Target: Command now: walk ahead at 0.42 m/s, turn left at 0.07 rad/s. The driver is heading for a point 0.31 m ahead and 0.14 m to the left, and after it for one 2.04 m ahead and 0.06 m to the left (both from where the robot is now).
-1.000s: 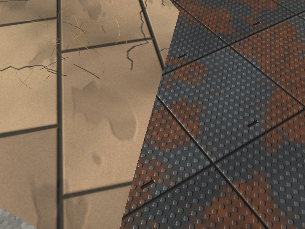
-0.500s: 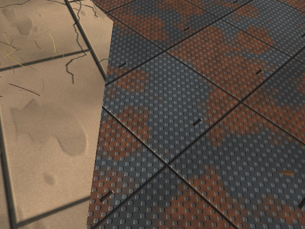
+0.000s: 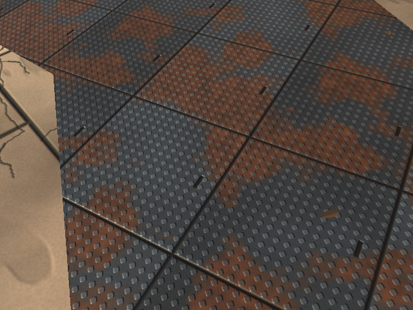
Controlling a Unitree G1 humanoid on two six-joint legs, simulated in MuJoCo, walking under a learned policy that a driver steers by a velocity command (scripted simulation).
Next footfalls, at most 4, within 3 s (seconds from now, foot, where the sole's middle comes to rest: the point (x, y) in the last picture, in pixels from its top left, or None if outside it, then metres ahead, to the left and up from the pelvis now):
0.36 left None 0.33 0.09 -0.78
1.02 right None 0.35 -0.08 -0.78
1.56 left None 0.41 0.10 -0.78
2.02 right None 0.35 -0.09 -0.78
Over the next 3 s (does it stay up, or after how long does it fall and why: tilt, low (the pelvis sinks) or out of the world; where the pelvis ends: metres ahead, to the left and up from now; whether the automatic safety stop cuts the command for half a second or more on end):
stays up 0.28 0.02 0.00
